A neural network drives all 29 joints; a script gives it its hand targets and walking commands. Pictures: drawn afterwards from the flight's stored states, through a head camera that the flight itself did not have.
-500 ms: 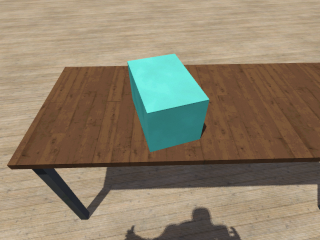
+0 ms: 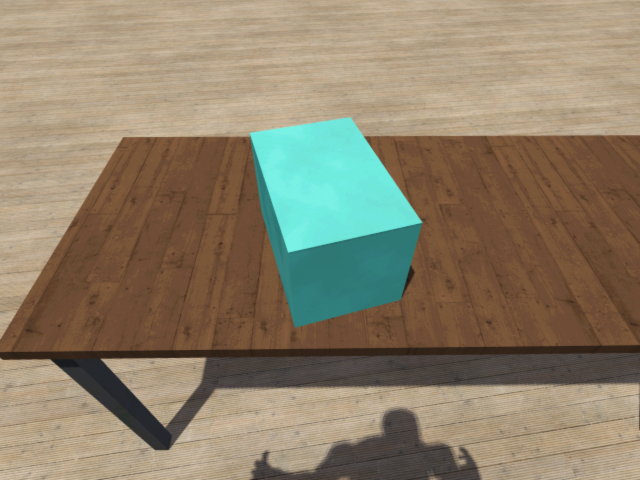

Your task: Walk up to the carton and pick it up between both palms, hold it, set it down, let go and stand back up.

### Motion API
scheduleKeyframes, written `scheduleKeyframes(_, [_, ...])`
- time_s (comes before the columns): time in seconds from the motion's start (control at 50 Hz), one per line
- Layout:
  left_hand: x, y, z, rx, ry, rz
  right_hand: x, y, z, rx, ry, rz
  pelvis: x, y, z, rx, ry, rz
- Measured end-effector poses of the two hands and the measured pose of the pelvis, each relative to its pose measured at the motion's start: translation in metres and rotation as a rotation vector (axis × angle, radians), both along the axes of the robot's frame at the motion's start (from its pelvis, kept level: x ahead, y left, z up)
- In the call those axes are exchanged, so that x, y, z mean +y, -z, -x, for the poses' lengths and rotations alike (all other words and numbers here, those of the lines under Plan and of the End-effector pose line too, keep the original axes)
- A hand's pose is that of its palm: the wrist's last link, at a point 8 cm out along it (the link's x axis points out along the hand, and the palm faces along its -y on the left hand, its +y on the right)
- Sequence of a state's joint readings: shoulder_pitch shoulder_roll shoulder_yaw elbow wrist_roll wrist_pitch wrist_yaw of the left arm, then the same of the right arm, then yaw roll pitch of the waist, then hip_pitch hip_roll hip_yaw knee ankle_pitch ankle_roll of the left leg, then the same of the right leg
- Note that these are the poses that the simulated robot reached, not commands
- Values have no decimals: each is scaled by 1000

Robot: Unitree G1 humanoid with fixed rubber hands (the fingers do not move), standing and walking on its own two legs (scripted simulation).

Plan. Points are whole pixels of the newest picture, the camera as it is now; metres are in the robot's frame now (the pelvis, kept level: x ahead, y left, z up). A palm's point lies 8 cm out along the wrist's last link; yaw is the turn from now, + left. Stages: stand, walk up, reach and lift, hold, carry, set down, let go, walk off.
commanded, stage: walk up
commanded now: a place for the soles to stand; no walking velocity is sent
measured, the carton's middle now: (324, 215) +0.55 +0.00 +0.00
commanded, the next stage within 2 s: reach and lift in 0.86 s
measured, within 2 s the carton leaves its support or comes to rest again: neither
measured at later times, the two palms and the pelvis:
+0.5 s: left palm out of the picture +0.09 +0.28 -0.11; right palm out of the picture +0.10 -0.31 -0.12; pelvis +0.01 -0.01 +0.00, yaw +1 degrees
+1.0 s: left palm out of the picture +0.13 +0.28 -0.12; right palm out of the picture +0.13 -0.30 -0.12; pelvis -0.01 -0.01 -0.02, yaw +0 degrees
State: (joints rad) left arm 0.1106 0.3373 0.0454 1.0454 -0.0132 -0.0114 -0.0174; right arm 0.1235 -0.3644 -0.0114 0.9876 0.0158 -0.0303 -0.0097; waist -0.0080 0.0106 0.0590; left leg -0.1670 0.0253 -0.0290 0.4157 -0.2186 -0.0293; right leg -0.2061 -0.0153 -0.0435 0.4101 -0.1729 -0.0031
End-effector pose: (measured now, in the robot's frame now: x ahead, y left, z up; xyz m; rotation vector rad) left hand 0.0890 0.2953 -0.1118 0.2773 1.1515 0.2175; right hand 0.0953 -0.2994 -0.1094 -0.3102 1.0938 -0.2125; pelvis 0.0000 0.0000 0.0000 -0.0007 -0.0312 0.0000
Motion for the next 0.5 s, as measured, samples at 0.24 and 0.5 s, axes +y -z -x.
scheduleKeyframes(0.24, [-6, -2, -9, 0, -19, -7, -10, 0, -19, 14, -12, 16, -9, -1, -10, -3, -11, -2])
scheduleKeyframes(0.5, [-13, 0, -3, 20, -29, 2, -9, 7, 0, 73, 0, 5, -11, -1, -10, -5, -11, -2])
